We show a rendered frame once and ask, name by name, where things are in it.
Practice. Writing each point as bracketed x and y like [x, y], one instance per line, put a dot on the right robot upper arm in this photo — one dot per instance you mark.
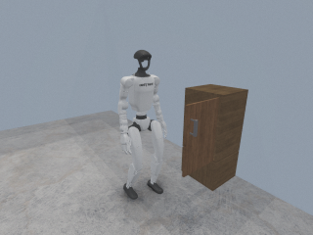
[125, 83]

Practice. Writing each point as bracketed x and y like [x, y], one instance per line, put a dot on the robot right hand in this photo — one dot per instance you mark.
[125, 142]

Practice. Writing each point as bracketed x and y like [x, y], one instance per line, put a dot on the handle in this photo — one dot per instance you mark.
[195, 130]

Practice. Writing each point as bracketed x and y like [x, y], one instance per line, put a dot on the robot left hand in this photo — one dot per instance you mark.
[163, 128]

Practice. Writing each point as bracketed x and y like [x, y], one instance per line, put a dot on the robot thigh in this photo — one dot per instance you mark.
[136, 147]
[157, 139]

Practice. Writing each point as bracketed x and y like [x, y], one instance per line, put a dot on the cupboard door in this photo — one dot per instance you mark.
[199, 151]

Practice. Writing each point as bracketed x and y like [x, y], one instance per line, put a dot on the right robot forearm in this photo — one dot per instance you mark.
[122, 119]

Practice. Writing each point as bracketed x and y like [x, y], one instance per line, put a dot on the left robot forearm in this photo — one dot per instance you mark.
[158, 111]

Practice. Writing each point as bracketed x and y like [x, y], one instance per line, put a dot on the right robot thigh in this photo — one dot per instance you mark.
[136, 147]

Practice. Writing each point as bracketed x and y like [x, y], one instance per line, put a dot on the left robot upper arm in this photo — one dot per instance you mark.
[157, 81]

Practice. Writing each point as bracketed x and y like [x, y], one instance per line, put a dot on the left robot thigh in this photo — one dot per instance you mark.
[157, 139]

